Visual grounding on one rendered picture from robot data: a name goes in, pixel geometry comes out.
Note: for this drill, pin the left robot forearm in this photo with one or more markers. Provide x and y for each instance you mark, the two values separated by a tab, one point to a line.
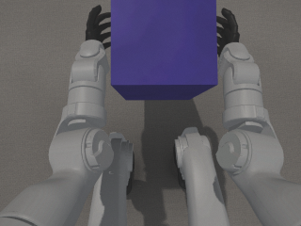
87	90

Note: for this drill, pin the robot left hand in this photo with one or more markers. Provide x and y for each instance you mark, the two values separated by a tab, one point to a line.
94	30

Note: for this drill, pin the robot right shin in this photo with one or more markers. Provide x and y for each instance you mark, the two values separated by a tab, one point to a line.
205	140

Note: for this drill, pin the carton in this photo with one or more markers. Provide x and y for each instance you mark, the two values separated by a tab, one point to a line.
163	49

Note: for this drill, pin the robot right hand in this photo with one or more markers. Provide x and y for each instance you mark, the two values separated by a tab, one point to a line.
229	32

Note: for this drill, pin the robot left shin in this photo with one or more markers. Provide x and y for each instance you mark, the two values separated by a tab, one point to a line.
120	135

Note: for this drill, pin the robot left upper arm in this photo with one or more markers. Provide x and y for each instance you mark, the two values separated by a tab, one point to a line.
77	158

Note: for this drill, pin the robot right upper arm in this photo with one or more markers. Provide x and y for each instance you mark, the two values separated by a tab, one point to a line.
254	161

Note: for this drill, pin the robot shin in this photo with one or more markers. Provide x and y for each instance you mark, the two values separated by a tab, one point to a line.
205	140
120	135

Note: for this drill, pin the right robot forearm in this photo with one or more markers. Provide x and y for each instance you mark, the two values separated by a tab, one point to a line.
242	92

